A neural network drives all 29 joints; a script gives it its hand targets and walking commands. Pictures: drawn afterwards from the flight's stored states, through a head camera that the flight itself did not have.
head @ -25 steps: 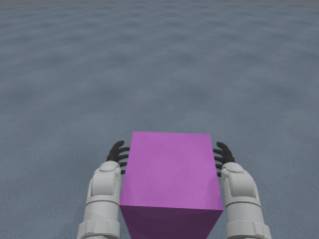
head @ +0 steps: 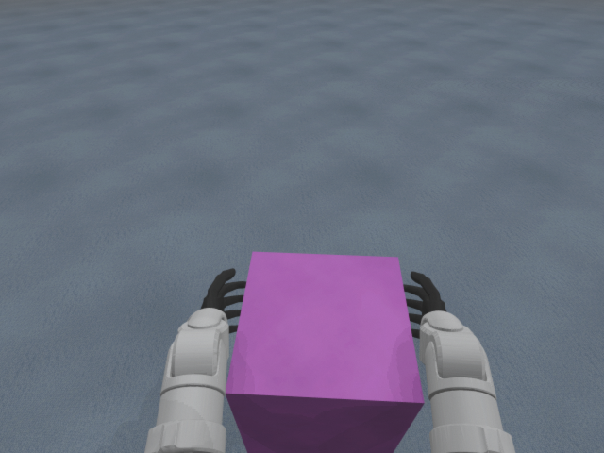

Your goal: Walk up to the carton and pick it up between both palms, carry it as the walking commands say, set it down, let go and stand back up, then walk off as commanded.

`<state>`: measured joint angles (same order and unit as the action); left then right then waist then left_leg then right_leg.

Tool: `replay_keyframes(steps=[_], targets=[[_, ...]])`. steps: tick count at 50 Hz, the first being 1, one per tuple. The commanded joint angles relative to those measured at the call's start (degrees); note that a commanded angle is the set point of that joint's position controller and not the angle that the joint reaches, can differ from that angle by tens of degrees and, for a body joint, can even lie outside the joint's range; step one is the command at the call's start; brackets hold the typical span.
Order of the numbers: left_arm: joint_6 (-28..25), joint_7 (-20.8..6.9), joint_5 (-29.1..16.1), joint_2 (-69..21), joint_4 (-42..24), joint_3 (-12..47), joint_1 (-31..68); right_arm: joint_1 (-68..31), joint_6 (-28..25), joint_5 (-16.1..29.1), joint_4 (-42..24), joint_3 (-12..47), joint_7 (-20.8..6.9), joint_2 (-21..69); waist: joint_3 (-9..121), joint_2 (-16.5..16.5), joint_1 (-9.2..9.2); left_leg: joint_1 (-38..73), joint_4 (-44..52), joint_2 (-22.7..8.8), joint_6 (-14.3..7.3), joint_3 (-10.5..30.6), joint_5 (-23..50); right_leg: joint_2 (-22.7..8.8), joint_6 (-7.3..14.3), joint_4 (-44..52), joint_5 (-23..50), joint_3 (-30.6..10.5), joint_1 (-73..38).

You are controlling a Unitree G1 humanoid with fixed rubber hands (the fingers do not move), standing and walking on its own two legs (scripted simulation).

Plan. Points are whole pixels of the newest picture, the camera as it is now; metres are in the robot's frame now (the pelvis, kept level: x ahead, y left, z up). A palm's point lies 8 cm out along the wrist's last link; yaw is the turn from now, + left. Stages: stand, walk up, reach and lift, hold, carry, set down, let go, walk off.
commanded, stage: hold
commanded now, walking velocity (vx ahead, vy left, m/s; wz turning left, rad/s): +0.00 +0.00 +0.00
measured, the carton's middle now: (320, 360) +0.27 +0.00 -0.03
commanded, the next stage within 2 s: carry in 0.08 s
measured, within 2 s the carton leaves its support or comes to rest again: neither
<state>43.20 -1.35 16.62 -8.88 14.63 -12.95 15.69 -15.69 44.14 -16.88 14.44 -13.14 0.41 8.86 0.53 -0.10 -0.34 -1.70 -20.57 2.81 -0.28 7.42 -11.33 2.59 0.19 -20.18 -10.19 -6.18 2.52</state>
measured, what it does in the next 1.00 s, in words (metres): walks ahead, turning left: right foot, then left foot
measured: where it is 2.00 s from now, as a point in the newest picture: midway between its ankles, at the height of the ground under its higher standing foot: (211, 327)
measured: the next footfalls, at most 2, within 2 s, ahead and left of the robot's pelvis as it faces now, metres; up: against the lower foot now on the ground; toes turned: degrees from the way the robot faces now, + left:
right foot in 0.58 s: +0.17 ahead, -0.08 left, +0.00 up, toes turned +0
left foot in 0.92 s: +0.45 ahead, +0.20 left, +0.00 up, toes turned +26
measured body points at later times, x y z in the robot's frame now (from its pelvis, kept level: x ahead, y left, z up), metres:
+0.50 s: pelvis +0.10 +0.03 -0.01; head +0.08 +0.03 +0.44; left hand +0.37 +0.21 +0.07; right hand +0.40 -0.10 +0.07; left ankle +0.01 +0.13 -0.75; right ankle +0.05 -0.10 -0.72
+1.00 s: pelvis +0.36 +0.13 -0.03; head +0.39 +0.13 +0.42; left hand +0.58 +0.36 +0.04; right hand +0.68 +0.08 +0.04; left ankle +0.41 +0.18 -0.75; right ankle +0.22 -0.06 -0.64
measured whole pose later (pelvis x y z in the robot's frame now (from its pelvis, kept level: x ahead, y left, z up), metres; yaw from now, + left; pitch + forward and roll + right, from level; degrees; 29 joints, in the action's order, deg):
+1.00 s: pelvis +0.36 +0.13 -0.03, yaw +19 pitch +4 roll +1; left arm 67.0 4.0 6.1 -7.5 -20.5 -6.4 7.8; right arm -10.6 68.8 -7.1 -19.2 -5.7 5.6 7.9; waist 1.6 0.1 1.2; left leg -25.4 -32.8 5.2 -9.4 -11.4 -12.2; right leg -8.6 -3.8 -68.1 -25.0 4.0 15.4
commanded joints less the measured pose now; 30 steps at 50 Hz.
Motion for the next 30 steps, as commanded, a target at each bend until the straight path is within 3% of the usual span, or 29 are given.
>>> replay_keyframes(steps=[1, 3, 4, 6, 8, 9, 12, 15, 16, 17, 18, 19, 20, 21, 22, 23, 25, 27, 28, 29, 30], targets=[[-1.05, -12.44, -14.15, -53.82, 0.28, 29.08, 24.98, -26.82, -1.87, 15.51, -1.45, 30.27, -14.03, 53.06, 9.66, -0.05, 0.01, -1.18, 3.14, 1.71, 0.44, -1.80, 8.14, 1.74, -0.84, 2.36, 7.36, 1.63, -2.85], [-1.08, -12.44, -14.12, -53.81, 0.37, 29.03, 25.15, -26.95, -1.87, 15.46, -1.36, 30.21, -14.03, 53.02, 9.58, -0.05, 0.00, -1.36, 3.11, 1.69, 0.42, -1.81, 7.80, 1.73, -0.82, 2.33, 6.97, 1.64, -2.72], [-1.69, -12.67, -15.07, -53.47, 0.45, 33.27, 27.98, -28.89, -2.42, 15.50, -1.02, 32.71, -14.24, 52.83, 7.95, 0.78, 0.81, -10.07, 0.16, -6.68, 0.23, -0.16, -10.61, -8.48, 0.23, 0.93, -10.65, -0.71, 10.87], [-1.87, -12.02, -15.05, -52.76, -0.42, 32.61, 27.22, -30.07, -2.56, 16.55, -2.85, 33.65, -14.13, 52.27, 8.50, -0.18, 0.13, -13.29, -1.27, -6.42, -1.58, 2.30, -26.68, -7.36, 1.92, 1.92, -27.82, -1.90, 14.25], [-1.19, -10.91, -17.60, -52.77, -6.07, 35.50, 27.67, -31.62, -1.87, 19.62, -8.28, 37.59, -13.38, 52.68, 10.31, -1.46, -0.34, -14.95, -4.07, -6.58, -2.86, 1.88, -23.92, -8.31, 2.50, -0.17, -25.15, -1.35, 14.01], [-0.11, -10.29, -18.95, -52.69, -8.77, 36.83, 27.53, -31.19, -0.65, 20.87, -10.82, 38.98, -12.94, 52.28, 11.81, -0.54, -0.35, -15.50, -4.71, -6.49, -3.33, 1.32, -21.09, -8.74, 2.61, -0.48, -23.03, -0.87, 13.06], [4.44, -8.97, -21.31, -50.59, -11.65, 39.27, 24.81, -27.80, 4.08, 23.06, -14.52, 41.52, -11.65, 49.86, 14.17, 3.96, -0.64, -19.68, -8.39, -4.79, -3.90, -1.28, -18.17, -12.52, 3.70, 0.70, -23.33, -3.14, 9.45], [8.47, -8.10, -23.35, -50.35, -15.01, 41.26, 23.04, -27.70, 8.36, 26.21, -18.51, 43.70, -11.45, 48.46, 11.40, 10.18, -0.60, -22.20, -10.13, -0.83, -2.20, -9.40, -12.35, -17.79, 5.57, 8.24, -30.91, -5.97, 8.73], [9.72, -7.60, -24.61, -50.45, -17.84, 42.43, 23.03, -28.03, 9.61, 28.23, -21.25, 45.10, -11.32, 48.55, 11.06, 9.82, -0.35, -19.27, -6.94, -1.29, -2.44, -9.89, -10.73, -17.54, 5.36, 7.75, -29.20, -3.42, 9.85], [11.12, -7.12, -25.72, -50.37, -20.86, 43.65, 23.25, -27.81, 10.94, 29.97, -23.54, 46.21, -11.10, 48.60, 10.94, 7.37, -0.03, -14.96, -2.17, -1.35, -2.96, -9.41, -9.63, -15.27, 3.97, 4.85, -25.35, 1.20, 11.59], [12.69, -6.74, -26.68, -50.10, -23.45, 44.77, 23.31, -26.91, 12.34, 31.03, -24.96, 46.58, -10.84, 48.15, 11.78, 2.84, 0.31, -9.85, 0.71, -3.52, -3.69, -5.25, -10.14, -12.48, 2.09, -0.90, -20.13, 5.97, 14.20], [14.44, -6.60, -27.65, -50.00, -25.32, 45.72, 22.98, -25.21, 13.80, 31.22, -25.57, 45.97, -10.52, 46.95, 13.70, -5.15, 0.90, -4.73, 4.02, -10.16, -6.33, 5.67, -13.15, -9.38, -0.52, -11.38, -14.52, 10.90, 18.77], [16.17, -6.75, -28.70, -49.47, -27.41, 46.49, 22.72, -23.24, 15.12, 31.31, -26.38, 45.73, -10.02, 46.32, 15.02, -12.48, 1.15, 0.83, 4.59, -16.44, -9.91, 16.04, -5.79, -7.19, -2.88, -20.44, -12.77, 14.77, 25.43], [17.76, -7.00, -29.21, -48.83, -28.85, 47.06, 21.56, -22.11, 16.60, 31.73, -27.97, 46.55, -9.65, 46.63, 13.30, -13.48, 1.69, 5.28, 4.43, -18.80, -12.78, 20.29, 1.61, -6.11, -3.19, -22.53, -18.00, 14.16, 33.20], [19.02, -7.04, -30.08, -49.06, -30.46, 47.84, 20.62, -21.84, 17.84, 32.12, -31.25, 47.92, -9.26, 46.80, 12.08, -9.51, 2.32, 7.94, 3.64, -18.84, -14.20, 20.34, 9.42, -5.42, -2.75, -22.81, -22.96, 12.15, 37.03], [20.04, -7.00, -30.72, -49.76, -31.49, 48.26, 19.63, -21.31, 18.96, 32.16, -33.48, 48.71, -9.02, 46.78, 12.81, -7.13, 2.46, 10.21, 1.86, -18.45, -14.05, 18.09, 16.24, -5.33, -2.40, -21.07, -22.69, 11.24, 37.56], [21.67, -6.58, -31.29, -49.50, -33.48, 47.98, 17.29, -18.58, 20.94, 31.95, -35.36, 48.64, -8.89, 46.79, 15.31, -7.92, 2.45, 10.96, -0.97, -16.33, -11.97, 11.93, 25.15, -4.56, -2.20, -16.28, -18.17, 12.72, 33.69], [22.83, -6.18, -31.09, -48.79, -34.99, 47.54, 15.50, -16.53, 22.52, 32.12, -36.02, 48.43, -9.14, 46.63, 17.89, -8.80, 1.87, 5.75, -3.71, -13.66, -9.98, 6.77, 25.21, -4.02, -1.66, -8.64, -11.18, 14.71, 23.17], [23.27, -6.06, -30.68, -49.05, -35.40, 47.26, 14.66, -16.64, 23.13, 32.32, -36.67, 48.51, -9.40, 46.59, 19.90, -7.09, 0.86, -2.92, -7.59, -11.41, -7.93, 2.64, 20.92, -4.20, -0.62, -2.27, -5.69, 15.00, 10.06], [23.67, -5.91, -30.12, -49.06, -35.38, 46.76, 13.10, -17.35, 23.72, 32.57, -37.71, 48.44, -9.73, 46.25, 22.62, -3.03, -0.51, -16.34, -14.13, -8.26, -5.27, -2.07, 13.59, -7.38, 1.01, 0.88, -4.10, 11.92, -7.45], [23.82, -5.60, -29.03, -48.22, -36.00, 46.14, 12.18, -18.83, 24.40, 33.79, -39.58, 49.03, -10.29, 46.59, 23.15, 11.02, -1.81, -32.41, -30.83, -2.39, -2.26, -9.05, 0.05, -21.46, 5.26, 6.00, -2.96, -6.25, -19.51]])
